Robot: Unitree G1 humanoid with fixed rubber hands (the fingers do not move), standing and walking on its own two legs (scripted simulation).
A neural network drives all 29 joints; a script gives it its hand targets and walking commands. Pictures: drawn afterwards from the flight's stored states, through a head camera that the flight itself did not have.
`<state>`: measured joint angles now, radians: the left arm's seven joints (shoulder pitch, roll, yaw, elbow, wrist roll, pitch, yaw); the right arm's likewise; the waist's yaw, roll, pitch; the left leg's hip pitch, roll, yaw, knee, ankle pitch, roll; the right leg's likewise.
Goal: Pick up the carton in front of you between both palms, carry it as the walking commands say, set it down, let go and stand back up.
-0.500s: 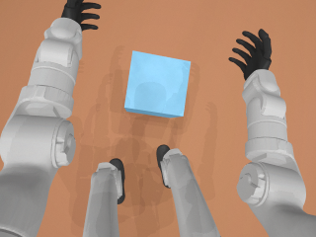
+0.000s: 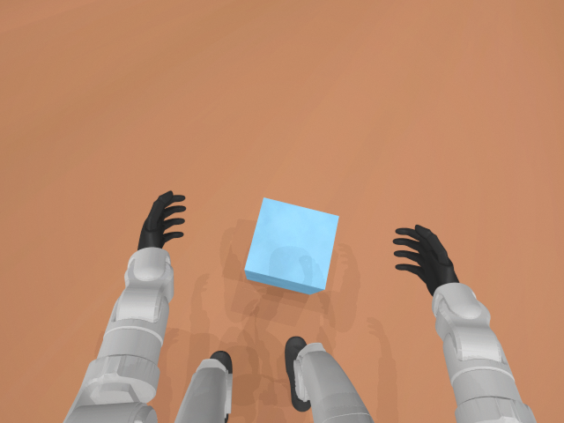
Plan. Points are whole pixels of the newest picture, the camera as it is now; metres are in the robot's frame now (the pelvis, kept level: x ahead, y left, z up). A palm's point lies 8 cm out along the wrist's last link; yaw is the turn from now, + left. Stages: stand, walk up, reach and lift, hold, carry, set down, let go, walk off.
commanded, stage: let go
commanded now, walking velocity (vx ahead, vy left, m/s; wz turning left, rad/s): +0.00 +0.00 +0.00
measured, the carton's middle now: (288, 250) +0.43 -0.10 -0.60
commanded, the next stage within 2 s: stand in 0.98 s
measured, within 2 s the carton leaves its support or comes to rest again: neither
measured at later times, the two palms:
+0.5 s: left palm (49, 339) +0.26 +0.24 -0.02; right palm (449, 348) +0.20 -0.21 -0.01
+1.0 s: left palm (43, 386) +0.21 +0.24 -0.02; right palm (471, 355) +0.19 -0.23 -0.01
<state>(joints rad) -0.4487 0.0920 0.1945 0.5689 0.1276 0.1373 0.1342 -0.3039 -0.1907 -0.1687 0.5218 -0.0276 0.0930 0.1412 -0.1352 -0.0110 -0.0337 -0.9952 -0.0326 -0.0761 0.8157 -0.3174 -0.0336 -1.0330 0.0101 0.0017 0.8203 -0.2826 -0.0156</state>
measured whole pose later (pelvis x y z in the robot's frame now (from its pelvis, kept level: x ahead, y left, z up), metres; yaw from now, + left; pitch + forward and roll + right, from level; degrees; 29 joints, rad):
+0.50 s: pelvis +0.06 +0.03 +0.05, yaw -3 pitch +5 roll -1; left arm 0.15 0.19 0.07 0.49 0.03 0.03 0.00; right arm 0.22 -0.21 -0.03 0.42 0.03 0.04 0.08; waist -0.04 -0.01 0.03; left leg -0.25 -0.02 -0.03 0.47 -0.30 0.01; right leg -0.29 0.01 0.06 0.44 -0.23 0.02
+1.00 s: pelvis +0.04 +0.02 +0.05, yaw -3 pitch -5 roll +0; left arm 0.22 0.21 0.02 0.47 0.00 0.10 -0.03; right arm 0.21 -0.24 -0.03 0.38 -0.03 0.22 0.01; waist 0.00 0.01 0.08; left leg -0.09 -0.01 -0.03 0.49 -0.31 0.00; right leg -0.14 0.02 0.05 0.50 -0.27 0.00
